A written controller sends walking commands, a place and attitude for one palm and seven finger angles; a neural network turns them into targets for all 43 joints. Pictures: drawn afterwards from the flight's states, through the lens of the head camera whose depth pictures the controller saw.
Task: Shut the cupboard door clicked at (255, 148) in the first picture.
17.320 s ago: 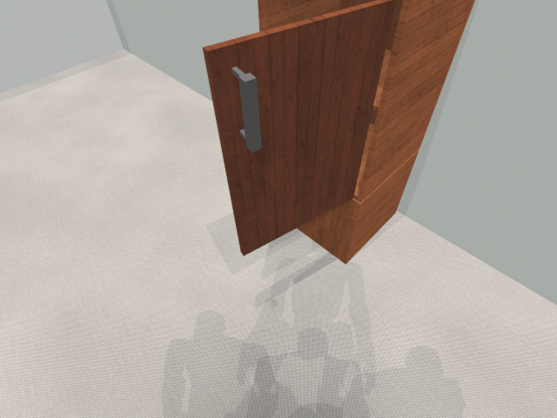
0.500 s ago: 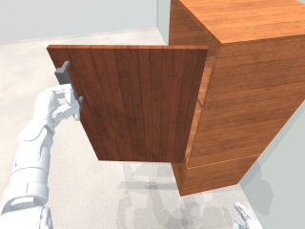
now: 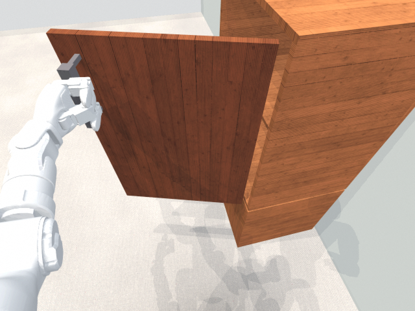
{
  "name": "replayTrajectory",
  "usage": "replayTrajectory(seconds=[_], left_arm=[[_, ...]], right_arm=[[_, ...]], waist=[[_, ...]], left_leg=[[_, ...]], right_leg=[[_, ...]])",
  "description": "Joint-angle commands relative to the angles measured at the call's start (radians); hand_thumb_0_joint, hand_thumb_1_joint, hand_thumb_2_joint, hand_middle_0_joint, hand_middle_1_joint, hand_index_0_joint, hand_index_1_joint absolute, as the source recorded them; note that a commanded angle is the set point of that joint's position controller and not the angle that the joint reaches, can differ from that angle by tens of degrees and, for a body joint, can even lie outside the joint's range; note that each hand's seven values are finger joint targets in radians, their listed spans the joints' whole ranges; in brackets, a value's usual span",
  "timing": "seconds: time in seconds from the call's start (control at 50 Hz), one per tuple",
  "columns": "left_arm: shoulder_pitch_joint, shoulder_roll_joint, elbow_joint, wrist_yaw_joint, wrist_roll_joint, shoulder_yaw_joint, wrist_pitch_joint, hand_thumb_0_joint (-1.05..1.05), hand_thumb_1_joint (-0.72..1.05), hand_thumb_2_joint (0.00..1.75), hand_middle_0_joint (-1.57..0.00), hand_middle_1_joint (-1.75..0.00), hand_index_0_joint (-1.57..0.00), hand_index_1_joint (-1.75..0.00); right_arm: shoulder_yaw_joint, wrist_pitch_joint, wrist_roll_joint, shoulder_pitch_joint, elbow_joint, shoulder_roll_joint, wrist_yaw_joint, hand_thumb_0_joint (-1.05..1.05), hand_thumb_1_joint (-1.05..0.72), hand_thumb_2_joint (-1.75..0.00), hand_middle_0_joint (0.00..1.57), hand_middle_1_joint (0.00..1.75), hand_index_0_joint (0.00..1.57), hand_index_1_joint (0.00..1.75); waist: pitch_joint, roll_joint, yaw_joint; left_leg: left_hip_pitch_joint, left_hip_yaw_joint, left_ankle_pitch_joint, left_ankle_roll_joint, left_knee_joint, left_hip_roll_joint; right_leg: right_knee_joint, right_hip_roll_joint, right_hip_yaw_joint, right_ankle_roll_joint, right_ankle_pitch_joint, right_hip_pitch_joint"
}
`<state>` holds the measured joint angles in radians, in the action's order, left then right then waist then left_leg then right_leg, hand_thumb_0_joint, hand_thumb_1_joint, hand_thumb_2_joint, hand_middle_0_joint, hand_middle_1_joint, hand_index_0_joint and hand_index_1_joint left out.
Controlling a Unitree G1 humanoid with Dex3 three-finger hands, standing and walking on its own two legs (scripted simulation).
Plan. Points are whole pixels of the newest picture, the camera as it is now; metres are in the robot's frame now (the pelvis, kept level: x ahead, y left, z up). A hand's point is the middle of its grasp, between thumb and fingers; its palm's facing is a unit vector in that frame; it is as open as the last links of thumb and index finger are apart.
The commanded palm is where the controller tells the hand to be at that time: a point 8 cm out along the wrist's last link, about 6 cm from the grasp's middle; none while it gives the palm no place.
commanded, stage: push the door shut along its arc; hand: left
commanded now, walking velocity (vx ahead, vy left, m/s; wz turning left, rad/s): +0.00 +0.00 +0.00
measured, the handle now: (85, 92) +0.51 +0.25 +0.15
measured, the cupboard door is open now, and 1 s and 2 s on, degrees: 72 56 45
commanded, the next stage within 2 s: pull the fist back off the door in 1.22 s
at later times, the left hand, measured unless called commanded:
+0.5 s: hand (122, 87) +0.51 +0.17 +0.16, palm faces -0.28 -0.96 -0.01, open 3.1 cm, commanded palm +0.52 +0.22 +0.15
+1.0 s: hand (140, 73) +0.56 +0.14 +0.16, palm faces -0.35 -0.94 +0.00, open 3.1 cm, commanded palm +0.59 +0.18 +0.15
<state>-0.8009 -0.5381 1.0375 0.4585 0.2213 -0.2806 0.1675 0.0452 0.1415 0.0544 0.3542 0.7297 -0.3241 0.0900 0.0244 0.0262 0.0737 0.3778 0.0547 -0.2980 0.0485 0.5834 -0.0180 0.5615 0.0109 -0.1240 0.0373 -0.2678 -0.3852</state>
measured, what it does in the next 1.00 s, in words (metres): stands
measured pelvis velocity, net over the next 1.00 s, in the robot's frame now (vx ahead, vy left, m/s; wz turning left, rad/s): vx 0.02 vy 0.02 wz -0.03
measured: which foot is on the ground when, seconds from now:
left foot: down 0.00-1.00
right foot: down 0.00-1.00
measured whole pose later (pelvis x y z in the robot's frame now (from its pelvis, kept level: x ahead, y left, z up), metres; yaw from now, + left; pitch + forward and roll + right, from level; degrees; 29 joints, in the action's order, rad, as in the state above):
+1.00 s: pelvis +0.02 +0.02 -0.02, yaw -2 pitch +18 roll -2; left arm -1.30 -0.66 1.39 0.53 0.12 -0.24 0.15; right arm 0.04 0.06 0.00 0.43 0.76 -0.32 0.08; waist 0.06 0.03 0.21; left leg 0.68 0.07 -0.39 0.07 0.76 0.00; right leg 0.68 0.00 -0.11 0.02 -0.32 -0.67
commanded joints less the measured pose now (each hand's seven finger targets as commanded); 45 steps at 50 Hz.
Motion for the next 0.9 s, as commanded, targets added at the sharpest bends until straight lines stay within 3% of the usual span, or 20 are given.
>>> replayTrajectory(seconds=[0.0,0.04,0.06,0.1,0.14,0.24,0.26,0.28,0.32,0.36,0.44,0.46,0.52,0.56,0.6,0.66,0.7,0.8,0.84,0.88], left_arm=[[-0.615,-0.226,-0.165,0.029,0.006,-0.016,0.076,0.0,0.9,0.9,-1.3,-1.5,-1.3,-1.5],[-0.62,-0.22,-0.144,0.039,0.004,-0.015,0.083,0.0,0.9,0.9,-1.3,-1.5,-1.3,-1.5],[-0.626,-0.248,-0.128,0.039,0.005,-0.033,0.084,0.0,0.9,0.9,-1.3,-1.5,-1.3,-1.5],[-0.658,-0.235,-0.102,0.047,-0.001,-0.015,0.082,0.0,0.9,0.9,-1.3,-1.5,-1.3,-1.5],[-0.67,-0.27,-0.053,0.048,-0.008,-0.035,0.078,0.0,0.9,0.9,-1.3,-1.5,-1.3,-1.5],[-0.717,-0.351,-0.041,0.053,-0.03,-0.09,0.094,0.0,0.9,0.9,-1.3,-1.5,-1.3,-1.5],[-0.71,-0.322,-0.023,0.057,-0.026,-0.066,0.091,0.0,0.9,0.9,-1.3,-1.5,-1.3,-1.5],[-0.731,-0.332,-0.037,0.059,-0.033,-0.07,0.094,0.0,0.9,0.9,-1.3,-1.5,-1.3,-1.5],[-0.728,-0.347,-0.024,0.068,-0.037,-0.084,0.091,0.0,0.9,0.9,-1.3,-1.5,-1.3,-1.5],[-0.749,-0.32,-0.015,0.074,-0.029,-0.061,0.086,0.0,0.9,0.9,-1.3,-1.5,-1.3,-1.5],[-0.773,-0.368,0.036,0.072,-0.047,-0.09,0.073,0.0,0.9,0.9,-1.3,-1.5,-1.3,-1.5],[-0.795,-0.342,0.042,0.073,-0.039,-0.068,0.073,0.0,0.9,0.9,-1.3,-1.5,-1.3,-1.5],[-0.819,-0.373,0.064,0.071,-0.057,-0.087,0.073,0.0,0.9,0.9,-1.3,-1.5,-1.3,-1.5],[-0.87,-0.339,0.054,0.073,-0.052,-0.054,0.077,0.0,0.9,0.9,-1.3,-1.5,-1.3,-1.5],[-0.882,-0.378,0.071,0.07,-0.07,-0.079,0.073,0.0,0.9,0.9,-1.3,-1.5,-1.3,-1.5],[-0.891,-0.387,0.097,0.072,-0.071,-0.087,0.069,0.0,0.9,0.9,-1.3,-1.5,-1.3,-1.5],[-0.919,-0.378,0.08,0.078,-0.084,-0.073,0.069,0.0,0.9,0.9,-1.3,-1.5,-1.3,-1.5],[-0.989,-0.257,0.104,0.087,-0.073,0.017,0.048,0.0,0.9,0.9,-1.3,-1.5,-1.3,-1.5],[-1.019,-0.258,0.125,0.082,-0.073,0.014,0.04,0.0,0.9,0.9,-1.3,-1.5,-1.3,-1.5],[-1.047,-0.255,0.108,0.082,-0.071,0.019,0.044,0.0,0.9,0.9,-1.3,-1.5,-1.3,-1.5]], right_arm=[[-0.06,0.047,-0.003,0.053,-0.078,-0.168,0.012,0.0,-0.9,-0.9,0.2,0.3,0.2,0.3],[-0.062,0.05,-0.006,0.063,-0.08,-0.168,0.008,0.0,-0.9,-0.9,0.2,0.3,0.2,0.3],[-0.065,0.042,-0.009,0.077,-0.074,-0.173,0.011,0.0,-0.9,-0.9,0.2,0.3,0.2,0.3],[-0.062,0.038,-0.009,0.083,-0.073,-0.174,0.009,0.0,-0.9,-0.9,0.2,0.3,0.2,0.3],[-0.06,0.035,-0.009,0.096,-0.07,-0.179,0.009,0.0,-0.9,-0.9,0.2,0.3,0.2,0.3],[-0.067,0.02,-0.019,0.132,-0.079,-0.184,0.006,0.0,-0.9,-0.9,0.2,0.3,0.2,0.3],[-0.067,0.01,-0.02,0.14,-0.077,-0.184,0.007,0.0,-0.9,-0.9,0.2,0.3,0.2,0.3],[-0.069,0.008,-0.02,0.143,-0.075,-0.185,0.005,0.0,-0.9,-0.9,0.2,0.3,0.2,0.3],[-0.073,0.0,-0.022,0.157,-0.076,-0.186,0.003,0.0,-0.9,-0.9,0.2,0.3,0.2,0.3],[-0.071,-0.013,-0.023,0.161,-0.077,-0.187,0.005,0.0,-0.9,-0.9,0.2,0.3,0.2,0.3],[-0.072,-0.024,-0.026,0.182,-0.073,-0.195,0.005,0.0,-0.9,-0.9,0.2,0.3,0.2,0.3],[-0.07,-0.03,-0.027,0.185,-0.068,-0.194,0.008,0.0,-0.9,-0.9,0.2,0.3,0.2,0.3],[-0.074,-0.033,-0.031,0.2,-0.063,-0.197,0.005,0.0,-0.9,-0.9,0.2,0.3,0.2,0.3],[-0.072,-0.04,-0.032,0.207,-0.06,-0.197,0.007,0.0,-0.9,-0.9,0.2,0.3,0.2,0.3],[-0.075,-0.044,-0.036,0.219,-0.056,-0.2,0.005,0.0,-0.9,-0.9,0.2,0.3,0.2,0.3],[-0.075,-0.057,-0.036,0.233,-0.056,-0.201,0.006,0.0,-0.9,-0.9,0.2,0.3,0.2,0.3],[-0.079,-0.06,-0.039,0.237,-0.056,-0.2,0.003,0.0,-0.9,-0.9,0.2,0.3,0.2,0.3],[-0.083,-0.065,-0.045,0.245,-0.024,-0.201,0.001,0.0,-0.9,-0.9,0.2,0.3,0.2,0.3],[-0.083,-0.062,-0.048,0.255,-0.012,-0.204,0.002,0.0,-0.9,-0.9,0.2,0.3,0.2,0.3],[-0.085,-0.064,-0.048,0.262,-0.001,-0.206,0.005,0.0,-0.9,-0.9,0.2,0.3,0.2,0.3]], waist=[[0.299,0.036,0.081],[0.337,0.046,0.079],[0.339,0.016,0.084],[0.334,0.023,0.097],[0.306,0.021,0.1],[0.402,0.048,0.097],[0.407,0.033,0.105],[0.405,0.061,0.106],[0.425,0.054,0.106],[0.41,0.089,0.111],[0.393,0.037,0.123],[0.389,0.068,0.131],[0.411,0.048,0.137],[0.433,0.077,0.148],[0.451,0.081,0.15],[0.479,0.086,0.15],[0.494,0.087,0.158],[0.456,0.133,0.189],[0.437,0.103,0.203],[0.47,0.136,0.201]], left_leg=[[-0.143,-0.114,0.153,-0.009,-0.056,0.023],[-0.156,-0.119,0.177,-0.01,-0.046,0.022],[-0.147,-0.117,0.203,-0.007,-0.038,0.027],[-0.129,-0.115,0.179,-0.007,-0.033,0.026],[-0.084,-0.115,0.146,-0.007,-0.031,0.026],[-0.101,-0.116,0.229,-0.01,0.001,0.03],[-0.105,-0.111,0.257,-0.007,0.009,0.033],[-0.119,-0.118,0.278,-0.01,0.014,0.033],[-0.124,-0.116,0.298,-0.01,0.022,0.034],[-0.135,-0.115,0.313,-0.014,0.027,0.036],[-0.091,-0.12,0.267,-0.01,0.031,0.038],[-0.104,-0.115,0.291,-0.011,0.037,0.038],[-0.097,-0.121,0.284,-0.012,0.05,0.04],[-0.121,-0.122,0.325,-0.016,0.063,0.041],[-0.135,-0.133,0.346,-0.019,0.074,0.044],[-0.133,-0.126,0.391,-0.018,0.096,0.042],[-0.147,-0.134,0.396,-0.021,0.099,0.045],[-0.208,-0.153,0.425,-0.03,0.117,0.056],[-0.176,-0.151,0.376,-0.023,0.117,0.055],[-0.216,-0.159,0.453,-0.029,0.134,0.059]], right_leg=[[-0.063,0.003,0.111,-0.001,0.148,-0.002],[-0.053,0.0,0.111,-0.001,0.162,-0.006],[-0.05,0.001,0.108,-0.003,0.188,0.006],[-0.047,-0.002,0.112,-0.007,0.173,-0.022],[-0.045,-0.002,0.116,-0.007,0.146,-0.035],[-0.018,-0.006,0.117,-0.008,0.218,-0.018],[-0.014,-0.009,0.113,-0.01,0.242,-0.021],[-0.012,-0.013,0.111,-0.009,0.255,-0.041],[-0.009,-0.015,0.112,-0.01,0.271,-0.039],[-0.004,-0.017,0.102,-0.007,0.267,-0.071],[-0.006,-0.023,0.106,-0.01,0.235,-0.087],[0.0,-0.024,0.1,-0.009,0.248,-0.107],[0.004,-0.027,0.104,-0.012,0.242,-0.117],[0.021,-0.029,0.095,-0.01,0.263,-0.137],[0.027,-0.033,0.096,-0.011,0.267,-0.157],[0.044,-0.036,0.092,-0.009,0.303,-0.15],[0.043,-0.038,0.093,-0.013,0.3,-0.17],[0.046,-0.046,0.077,-0.012,0.249,-0.293],[0.046,-0.045,0.075,-0.013,0.23,-0.298],[0.062,-0.049,0.069,-0.01,0.248,-0.324]])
